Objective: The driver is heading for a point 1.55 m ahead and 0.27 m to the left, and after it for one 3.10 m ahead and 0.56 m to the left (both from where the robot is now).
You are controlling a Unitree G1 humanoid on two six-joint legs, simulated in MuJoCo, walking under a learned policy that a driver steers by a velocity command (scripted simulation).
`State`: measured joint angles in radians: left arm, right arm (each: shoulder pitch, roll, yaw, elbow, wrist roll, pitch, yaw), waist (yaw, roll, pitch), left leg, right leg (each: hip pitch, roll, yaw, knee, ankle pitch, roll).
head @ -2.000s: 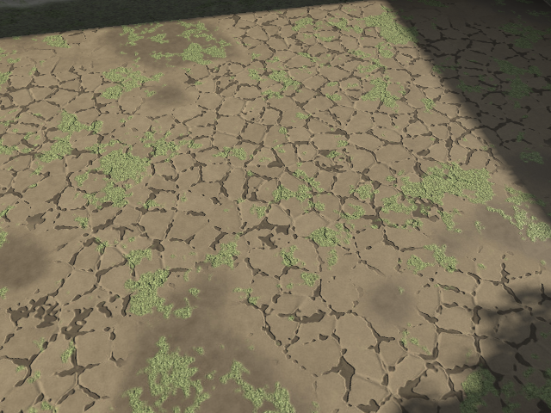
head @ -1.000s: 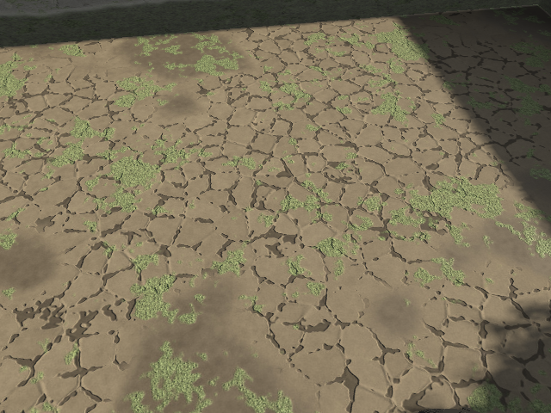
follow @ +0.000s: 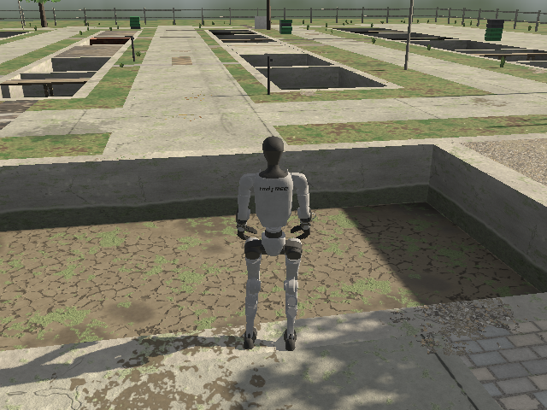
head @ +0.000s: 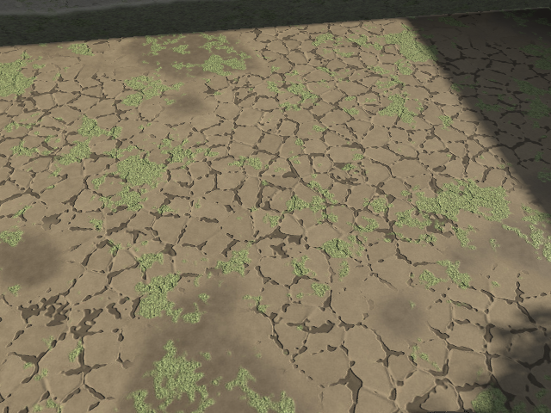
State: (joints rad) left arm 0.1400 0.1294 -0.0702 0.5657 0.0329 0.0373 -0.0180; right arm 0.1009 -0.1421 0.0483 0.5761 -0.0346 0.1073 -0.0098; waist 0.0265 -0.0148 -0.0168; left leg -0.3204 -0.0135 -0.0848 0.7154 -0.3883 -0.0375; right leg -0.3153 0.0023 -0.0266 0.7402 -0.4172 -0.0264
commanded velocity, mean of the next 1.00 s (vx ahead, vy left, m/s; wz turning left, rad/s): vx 0.40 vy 0.00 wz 0.00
